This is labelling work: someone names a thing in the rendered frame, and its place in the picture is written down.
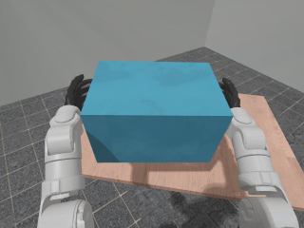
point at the robot left upper arm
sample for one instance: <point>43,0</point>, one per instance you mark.
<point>69,214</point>

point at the robot right hand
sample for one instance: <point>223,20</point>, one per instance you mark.
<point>230,93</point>

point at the robot right upper arm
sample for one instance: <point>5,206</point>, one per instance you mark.
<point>265,212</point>

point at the robot left hand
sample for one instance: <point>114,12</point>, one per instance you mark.
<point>75,91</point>

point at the table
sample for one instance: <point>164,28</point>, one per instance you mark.
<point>215,179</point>

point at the left robot forearm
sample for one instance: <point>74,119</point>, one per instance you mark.
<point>63,157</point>

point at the right robot forearm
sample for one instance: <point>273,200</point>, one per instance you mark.
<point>256,171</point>

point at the carton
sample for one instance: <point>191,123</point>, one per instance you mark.
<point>140,111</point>

